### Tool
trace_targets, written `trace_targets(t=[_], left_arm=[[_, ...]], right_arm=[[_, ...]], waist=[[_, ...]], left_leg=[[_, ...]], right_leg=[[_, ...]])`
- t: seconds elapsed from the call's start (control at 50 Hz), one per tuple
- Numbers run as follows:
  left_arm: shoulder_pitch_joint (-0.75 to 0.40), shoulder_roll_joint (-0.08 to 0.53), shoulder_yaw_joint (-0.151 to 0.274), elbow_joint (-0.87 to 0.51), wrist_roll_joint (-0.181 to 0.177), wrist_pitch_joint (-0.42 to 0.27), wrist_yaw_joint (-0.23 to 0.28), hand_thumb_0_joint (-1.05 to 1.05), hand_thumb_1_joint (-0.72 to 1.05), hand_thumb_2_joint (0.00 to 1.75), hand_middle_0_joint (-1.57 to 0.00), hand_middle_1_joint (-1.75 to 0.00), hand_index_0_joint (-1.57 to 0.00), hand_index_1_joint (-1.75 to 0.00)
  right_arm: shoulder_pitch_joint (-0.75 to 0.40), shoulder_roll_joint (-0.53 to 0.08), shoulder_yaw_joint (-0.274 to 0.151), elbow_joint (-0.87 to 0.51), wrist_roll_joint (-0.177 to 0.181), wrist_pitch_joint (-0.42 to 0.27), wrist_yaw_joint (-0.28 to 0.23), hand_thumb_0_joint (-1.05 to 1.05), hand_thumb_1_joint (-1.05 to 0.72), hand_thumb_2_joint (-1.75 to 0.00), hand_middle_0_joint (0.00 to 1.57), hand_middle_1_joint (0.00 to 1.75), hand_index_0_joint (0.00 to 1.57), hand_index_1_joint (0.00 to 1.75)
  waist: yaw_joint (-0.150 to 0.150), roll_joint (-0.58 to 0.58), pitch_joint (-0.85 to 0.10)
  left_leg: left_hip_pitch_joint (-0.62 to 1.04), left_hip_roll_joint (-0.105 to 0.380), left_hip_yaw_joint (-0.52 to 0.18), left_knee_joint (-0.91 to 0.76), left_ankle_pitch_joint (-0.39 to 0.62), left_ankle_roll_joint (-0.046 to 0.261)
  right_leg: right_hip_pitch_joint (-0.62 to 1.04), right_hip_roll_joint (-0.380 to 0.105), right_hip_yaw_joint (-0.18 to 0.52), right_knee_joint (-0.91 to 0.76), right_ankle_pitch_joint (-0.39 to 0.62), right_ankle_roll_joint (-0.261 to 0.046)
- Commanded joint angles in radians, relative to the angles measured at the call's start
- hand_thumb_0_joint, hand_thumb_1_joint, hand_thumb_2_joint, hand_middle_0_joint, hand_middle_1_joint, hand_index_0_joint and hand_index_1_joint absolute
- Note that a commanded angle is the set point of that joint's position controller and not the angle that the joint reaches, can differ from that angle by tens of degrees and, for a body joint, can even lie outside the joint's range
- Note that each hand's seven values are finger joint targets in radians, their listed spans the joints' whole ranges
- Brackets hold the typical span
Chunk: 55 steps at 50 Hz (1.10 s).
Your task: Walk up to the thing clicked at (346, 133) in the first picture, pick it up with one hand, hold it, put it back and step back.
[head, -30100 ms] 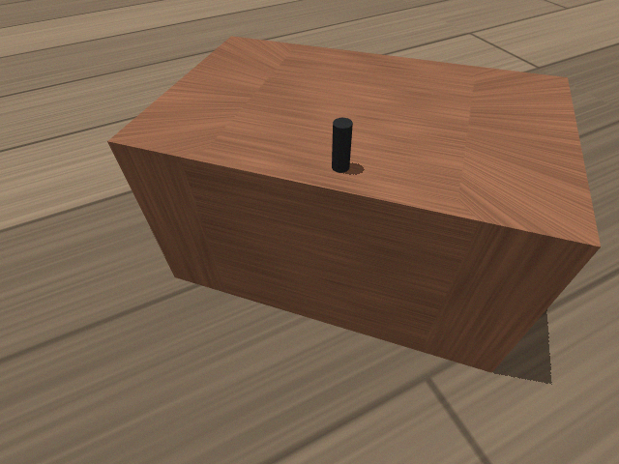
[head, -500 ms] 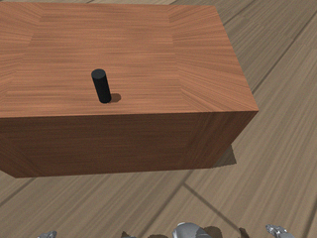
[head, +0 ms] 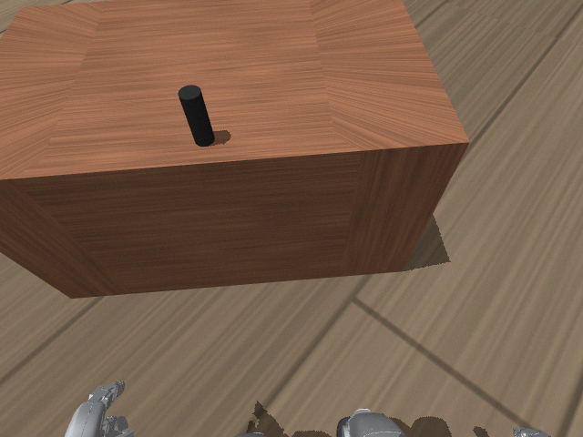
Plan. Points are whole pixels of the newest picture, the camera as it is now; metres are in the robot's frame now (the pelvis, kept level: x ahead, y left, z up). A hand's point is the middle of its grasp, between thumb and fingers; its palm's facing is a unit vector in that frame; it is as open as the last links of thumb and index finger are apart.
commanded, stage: step back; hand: left
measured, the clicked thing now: (197, 117) +0.72 +0.20 -0.05
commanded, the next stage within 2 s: none
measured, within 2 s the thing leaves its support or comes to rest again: neither
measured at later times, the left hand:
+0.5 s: hand out of the picture -0.08 +0.24 -0.14, palm faces -0.09 -0.91 -0.40, open 7.4 cm
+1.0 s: hand out of the picture -0.21 +0.22 -0.14, palm faces -0.02 -0.93 -0.36, open 7.4 cm
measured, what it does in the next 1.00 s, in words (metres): walks backwards: left foot, then right foot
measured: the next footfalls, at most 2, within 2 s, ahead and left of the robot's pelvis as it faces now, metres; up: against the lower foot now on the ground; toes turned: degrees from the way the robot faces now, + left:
left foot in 0.02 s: +0.01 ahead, +0.12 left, +0.00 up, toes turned -2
right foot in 0.42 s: -0.14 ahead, -0.15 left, +0.00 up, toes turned -2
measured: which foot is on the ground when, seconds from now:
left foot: up 0.00-0.00, down 0.02-0.44, up 0.46-0.74, down 0.76-1.00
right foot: down 0.00-0.06, up 0.08-0.40, down 0.42-0.80, up 0.82-1.00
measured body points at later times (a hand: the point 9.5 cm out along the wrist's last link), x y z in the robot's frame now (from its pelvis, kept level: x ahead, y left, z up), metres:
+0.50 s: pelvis -0.16 -0.03 +0.00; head -0.11 -0.05 +0.44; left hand -0.08 +0.28 -0.12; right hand -0.04 -0.35 -0.12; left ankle -0.06 +0.11 -0.70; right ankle -0.18 -0.14 -0.72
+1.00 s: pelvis -0.32 -0.04 +0.01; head -0.28 -0.03 +0.45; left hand -0.21 +0.27 -0.12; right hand -0.22 -0.35 -0.10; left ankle -0.27 +0.09 -0.72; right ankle -0.37 -0.18 -0.66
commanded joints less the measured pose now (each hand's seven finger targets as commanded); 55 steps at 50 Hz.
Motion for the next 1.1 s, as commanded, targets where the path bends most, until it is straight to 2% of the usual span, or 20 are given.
trace_targets(t=[0.0, 0.04, 0.06, 0.14, 0.26, 0.36, 0.4, 0.42, 0.44, 0.46, 0.54, 0.68, 0.74, 0.78, 0.8, 0.86, 0.94, 1.02, 1.04, 1.08], left_arm=[[0.02, 0.227, 0.06, -0.066, -0.017, 0.015, 0.01, 0.0, 0.9, 0.9, -0.2, -0.3, -0.2, -0.3], [-0.004, 0.189, 0.056, -0.076, -0.024, 0.017, 0.01, 0.0, 0.9, 0.9, -0.2, -0.3, -0.2, -0.3], [-0.054, 0.223, 0.077, -0.074, -0.01, 0.018, 0.023, 0.0, 0.9, 0.9, -0.2, -0.3, -0.2, -0.3], [0.087, 0.221, 0.082, 0.003, -0.028, 0.022, 0.005, 0.0, 0.9, 0.9, -0.2, -0.3, -0.2, -0.3], [0.063, 0.193, 0.065, -0.007, -0.011, 0.001, -0.001, 0.0, 0.9, 0.9, -0.2, -0.3, -0.2, -0.3], [0.199, 0.182, 0.059, 0.068, -0.012, -0.014, -0.006, 0.0, 0.9, 0.9, -0.2, -0.3, -0.2, -0.3], [0.216, 0.243, 0.077, 0.083, 0.004, -0.02, -0.004, 0.0, 0.9, 0.9, -0.2, -0.3, -0.2, -0.3], [0.208, 0.331, 0.102, 0.067, 0.013, -0.021, -0.007, 0.0, 0.9, 0.9, -0.2, -0.3, -0.2, -0.3], [0.105, 0.428, 0.115, 0.026, 0.016, -0.015, -0.005, 0.0, 0.9, 0.9, -0.2, -0.3, -0.2, -0.3], [0.031, 0.408, 0.112, 0.0, 0.004, -0.02, 0.003, 0.0, 0.9, 0.9, -0.2, -0.3, -0.2, -0.3], [-0.029, 0.247, 0.08, -0.012, 0.006, -0.02, 0.01, 0.0, 0.9, 0.9, -0.2, -0.3, -0.2, -0.3], [0.102, 0.243, 0.072, -0.02, 0.0, 0.004, 0.027, 0.0, 0.9, 0.9, -0.2, -0.3, -0.2, -0.3], [0.056, 0.23, 0.052, -0.046, -0.016, 0.019, 0.018, 0.0, 0.9, 0.9, -0.2, -0.3, -0.2, -0.3], [0.019, 0.201, 0.043, -0.063, -0.029, 0.017, 0.02, 0.0, 0.9, 0.9, -0.2, -0.3, -0.2, -0.3], [-0.033, 0.231, 0.059, -0.059, -0.021, 0.017, 0.03, 0.0, 0.9, 0.9, -0.2, -0.3, -0.2, -0.3], [0.036, 0.223, 0.059, 0.006, -0.033, 0.023, 0.013, 0.0, 0.9, 0.9, -0.2, -0.3, -0.2, -0.3], [0.085, 0.197, 0.049, 0.036, -0.024, -0.005, -0.001, 0.0, 0.9, 0.9, -0.2, -0.3, -0.2, -0.3], [0.158, 0.175, 0.039, 0.108, -0.018, -0.06, 0.008, 0.0, 0.9, 0.9, -0.2, -0.3, -0.2, -0.3], [0.199, 0.194, 0.05, 0.142, -0.006, -0.071, 0.014, 0.0, 0.9, 0.9, -0.2, -0.3, -0.2, -0.3], [0.167, 0.314, 0.076, 0.13, 0.017, -0.09, 0.021, 0.0, 0.9, 0.9, -0.2, -0.3, -0.2, -0.3]], right_arm=[[0.106, -0.169, -0.07, -0.045, -0.022, -0.036, -0.003, 0.0, -0.9, -0.9, 0.2, 0.3, 0.2, 0.3], [0.029, -0.32, -0.1, -0.071, -0.042, -0.036, 0.007, 0.0, -0.9, -0.9, 0.2, 0.3, 0.2, 0.3], [0.008, -0.366, -0.111, -0.087, -0.038, -0.036, 0.008, 0.0, -0.9, -0.9, 0.2, 0.3, 0.2, 0.3], [-0.122, -0.216, -0.071, -0.111, -0.036, -0.048, -0.006, 0.0, -0.9, -0.9, 0.2, 0.3, 0.2, 0.3], [0.01, -0.212, -0.079, -0.104, -0.024, -0.037, -0.005, 0.0, -0.9, -0.9, 0.2, 0.3, 0.2, 0.3], [-0.065, -0.256, -0.083, -0.137, -0.018, -0.008, 0.003, 0.0, -0.9, -0.9, 0.2, 0.3, 0.2, 0.3], [-0.076, -0.209, -0.065, -0.147, -0.005, 0.002, 0.009, 0.0, -0.9, -0.9, 0.2, 0.3, 0.2, 0.3], [-0.072, -0.152, -0.051, -0.168, -0.001, 0.001, 0.007, 0.0, -0.9, -0.9, 0.2, 0.3, 0.2, 0.3], [-0.105, -0.173, -0.066, -0.167, -0.003, 0.003, -0.016, 0.0, -0.9, -0.9, 0.2, 0.3, 0.2, 0.3], [-0.089, -0.218, -0.09, -0.148, 0.003, 0.004, -0.019, 0.0, -0.9, -0.9, 0.2, 0.3, 0.2, 0.3], [0.007, -0.161, -0.05, -0.085, 0.01, -0.008, -0.011, 0.0, -0.9, -0.9, 0.2, 0.3, 0.2, 0.3], [0.015, -0.136, -0.042, -0.097, -0.015, -0.034, -0.01, 0.0, -0.9, -0.9, 0.2, 0.3, 0.2, 0.3], [0.103, -0.17, -0.068, -0.056, -0.024, -0.033, -0.008, 0.0, -0.9, -0.9, 0.2, 0.3, 0.2, 0.3], [0.017, -0.33, -0.096, -0.093, -0.029, -0.023, 0.004, 0.0, -0.9, -0.9, 0.2, 0.3, 0.2, 0.3], [-0.001, -0.371, -0.102, -0.103, -0.035, -0.026, 0.001, 0.0, -0.9, -0.9, 0.2, 0.3, 0.2, 0.3], [-0.096, -0.235, -0.063, -0.119, -0.046, -0.025, -0.005, 0.0, -0.9, -0.9, 0.2, 0.3, 0.2, 0.3], [-0.061, -0.202, -0.061, -0.1, -0.035, -0.024, 0.008, 0.0, -0.9, -0.9, 0.2, 0.3, 0.2, 0.3], [-0.049, -0.216, -0.067, -0.081, -0.034, -0.001, 0.023, 0.0, -0.9, -0.9, 0.2, 0.3, 0.2, 0.3], [-0.037, -0.198, -0.063, -0.071, -0.03, 0.006, 0.024, 0.0, -0.9, -0.9, 0.2, 0.3, 0.2, 0.3], [-0.016, -0.086, -0.023, -0.094, -0.022, -0.003, 0.029, 0.0, -0.9, -0.9, 0.2, 0.3, 0.2, 0.3]], waist=[[0.003, -0.151, -0.273], [-0.001, 0.196, -0.226], [-0.051, 0.229, -0.185], [0.071, 0.089, -0.139], [-0.02, 0.135, -0.212], [0.034, 0.199, -0.299], [0.041, 0.074, -0.282], [0.046, -0.184, -0.234], [0.084, -0.319, -0.178], [0.047, -0.3, -0.094], [-0.011, -0.159, -0.138], [0.065, -0.234, -0.258], [0.023, -0.157, -0.307], [0.017, 0.195, -0.276], [-0.028, 0.239, -0.233], [0.043, 0.089, -0.181], [0.022, 0.151, -0.169], [0.021, 0.152, -0.242], [0.037, 0.09, -0.245], [0.028, -0.18, -0.173]], left_leg=[[0.084, 0.039, 0.009, -0.35, 0.315, 0.04], [0.096, 0.385, -0.419, -0.433, 0.463, 0.221], [-0.094, 0.483, -0.508, -0.472, 0.448, 0.335], [-0.022, 0.269, -0.153, -0.381, 0.539, 0.213], [0.25, 0.275, -0.128, -0.281, 0.633, 0.27], [0.139, 0.263, -0.086, -0.162, 0.58, 0.21], [-0.062, 0.165, -0.051, -0.078, 0.346, 0.12], [-0.291, -0.003, -0.009, 0.076, 0.037, 0.048], [-0.224, -0.044, -0.04, 0.313, -0.17, 0.013], [-0.159, 0.01, -0.115, 0.437, -0.155, 0.018], [-0.198, -0.086, -0.075, 0.461, 0.0, 0.014], [-0.171, 0.001, 0.055, -0.11, -0.014, 0.004], [0.093, 0.047, 0.008, -0.383, 0.364, 0.051], [0.13, 0.393, -0.376, -0.381, 0.629, 0.265], [-0.056, 0.493, -0.482, -0.414, 0.608, 0.362], [-0.076, 0.295, -0.159, -0.352, 0.647, 0.264], [0.043, 0.221, -0.124, -0.358, 0.288, 0.214], [0.111, 0.207, -0.069, -0.208, 0.184, 0.19], [0.035, 0.176, -0.034, -0.106, 0.183, 0.155], [-0.344, -0.001, -0.012, 0.066, -0.079, 0.045]], right_leg=[[0.181, -0.144, 0.194, 0.015, 0.242, -0.09], [-0.11, 0.112, 0.065, 0.312, -0.358, -0.005], [-0.04, 0.107, 0.176, 0.524, -0.453, 0.008], [-0.104, 0.134, 0.221, 0.683, -0.248, 0.0], [-0.119, 0.079, 0.134, 0.361, -0.301, 0.062], [0.162, 0.026, 0.018, -0.171, -0.087, 0.019], [0.274, -0.024, 0.138, -0.224, 0.022, -0.027], [0.28, -0.217, 0.43, -0.263, 0.011, -0.101], [-0.001, -0.404, 0.592, -0.343, -0.017, -0.277], [-0.175, -0.433, 0.614, -0.383, -0.048, -0.294], [0.041, -0.172, 0.165, -0.174, 0.305, -0.156], [0.396, -0.223, 0.208, -0.025, 0.522, -0.172], [0.208, -0.176, 0.177, 0.077, 0.353, -0.084], [-0.089, 0.063, -0.001, 0.345, -0.365, -0.002], [-0.015, 0.032, 0.115, 0.528, -0.459, 0.01], [-0.014, 0.094, 0.164, 0.64, -0.322, -0.003], [-0.022, 0.057, 0.08, 0.33, -0.27, 0.022], [0.173, 0.038, -0.016, -0.289, -0.158, 0.011], [0.277, 0.038, 0.02, -0.368, -0.087, -0.003], [0.352, -0.225, 0.498, -0.357, -0.182, -0.076]])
